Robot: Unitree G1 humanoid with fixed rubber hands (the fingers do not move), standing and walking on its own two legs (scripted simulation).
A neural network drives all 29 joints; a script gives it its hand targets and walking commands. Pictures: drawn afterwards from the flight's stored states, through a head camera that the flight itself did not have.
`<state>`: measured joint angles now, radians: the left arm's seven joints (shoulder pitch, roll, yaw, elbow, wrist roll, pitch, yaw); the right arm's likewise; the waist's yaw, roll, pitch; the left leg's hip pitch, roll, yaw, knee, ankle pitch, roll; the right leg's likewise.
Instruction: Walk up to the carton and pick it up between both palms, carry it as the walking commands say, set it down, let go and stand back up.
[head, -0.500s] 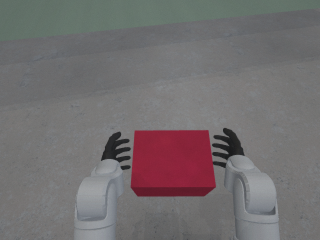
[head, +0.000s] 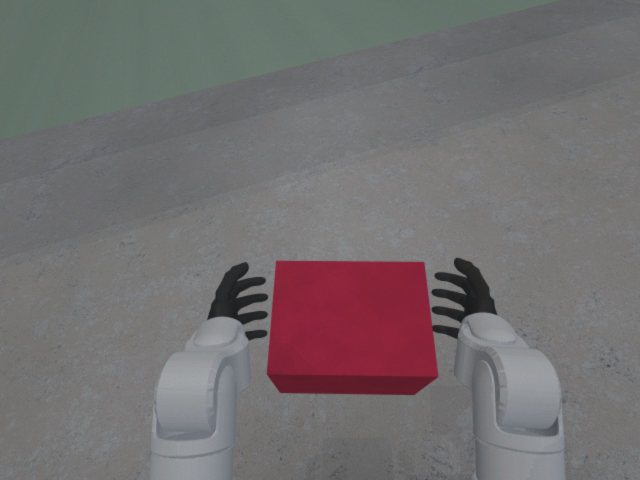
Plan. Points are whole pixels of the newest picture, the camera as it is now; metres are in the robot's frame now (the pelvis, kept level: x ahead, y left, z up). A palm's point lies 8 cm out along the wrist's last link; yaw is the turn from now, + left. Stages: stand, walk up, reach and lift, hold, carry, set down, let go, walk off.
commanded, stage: carry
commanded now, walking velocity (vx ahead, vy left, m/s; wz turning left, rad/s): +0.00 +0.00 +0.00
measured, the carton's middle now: (348, 331) +0.34 -0.01 +0.00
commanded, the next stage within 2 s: hold in 1.54 s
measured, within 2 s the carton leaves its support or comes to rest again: neither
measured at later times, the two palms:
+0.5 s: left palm (185, 390) +0.22 +0.15 +0.10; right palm (457, 365) +0.24 -0.12 +0.10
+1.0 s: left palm (187, 391) +0.22 +0.15 +0.10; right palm (460, 366) +0.24 -0.12 +0.10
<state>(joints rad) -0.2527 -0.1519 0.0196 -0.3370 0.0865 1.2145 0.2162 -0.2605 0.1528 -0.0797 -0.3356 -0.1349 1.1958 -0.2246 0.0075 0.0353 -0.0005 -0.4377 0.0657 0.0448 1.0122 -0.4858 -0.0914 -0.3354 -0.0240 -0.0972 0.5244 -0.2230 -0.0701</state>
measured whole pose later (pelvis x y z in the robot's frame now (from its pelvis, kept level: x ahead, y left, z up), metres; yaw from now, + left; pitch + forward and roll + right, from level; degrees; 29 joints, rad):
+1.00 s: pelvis -0.05 +0.01 -0.01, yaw +1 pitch +1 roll +0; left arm -0.23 -0.15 0.02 -0.34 0.09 1.25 0.23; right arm -0.26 0.15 -0.07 -0.30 -0.13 1.22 -0.22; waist 0.01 0.00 -0.05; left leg -0.32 0.03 0.07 0.55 -0.25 0.00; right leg -0.38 -0.01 -0.12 0.50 -0.15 -0.06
